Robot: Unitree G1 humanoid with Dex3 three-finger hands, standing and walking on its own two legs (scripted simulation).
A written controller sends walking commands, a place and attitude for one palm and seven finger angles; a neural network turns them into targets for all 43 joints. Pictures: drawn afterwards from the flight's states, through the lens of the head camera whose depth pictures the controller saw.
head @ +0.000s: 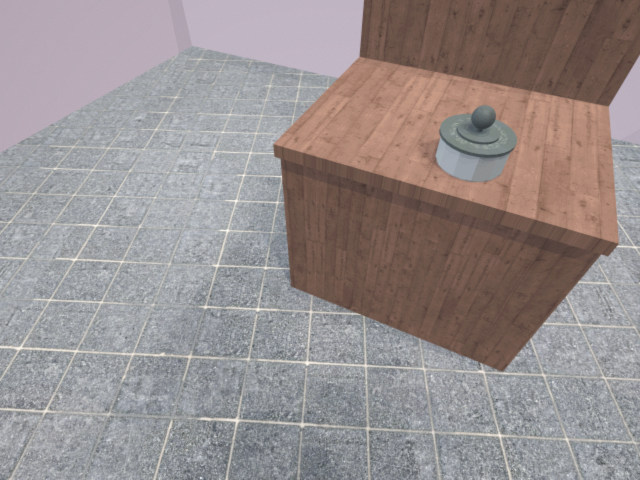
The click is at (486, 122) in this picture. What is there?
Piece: lid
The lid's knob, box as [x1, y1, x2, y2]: [471, 105, 495, 128]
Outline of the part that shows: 491,107 487,105 482,105 474,110 472,113 471,120 476,127 485,128 493,122 495,118 495,113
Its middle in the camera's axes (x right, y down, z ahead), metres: +0.37 -0.28 +0.88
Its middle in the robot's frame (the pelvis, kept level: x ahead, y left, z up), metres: +0.86 -0.33 +0.02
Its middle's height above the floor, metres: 0.80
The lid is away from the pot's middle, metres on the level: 0.00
